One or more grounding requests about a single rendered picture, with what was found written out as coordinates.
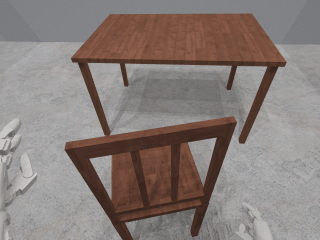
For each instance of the table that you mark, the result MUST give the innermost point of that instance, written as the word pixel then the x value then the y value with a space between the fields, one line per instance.
pixel 210 39

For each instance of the right robot hand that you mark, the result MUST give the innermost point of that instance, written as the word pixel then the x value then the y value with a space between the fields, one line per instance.
pixel 259 230

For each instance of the left robot hand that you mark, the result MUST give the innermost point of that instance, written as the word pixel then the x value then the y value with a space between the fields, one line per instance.
pixel 24 179

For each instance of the robot left forearm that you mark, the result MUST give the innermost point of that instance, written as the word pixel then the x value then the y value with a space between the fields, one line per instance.
pixel 5 232

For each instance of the chair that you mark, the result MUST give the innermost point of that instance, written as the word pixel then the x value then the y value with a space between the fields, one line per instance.
pixel 153 172

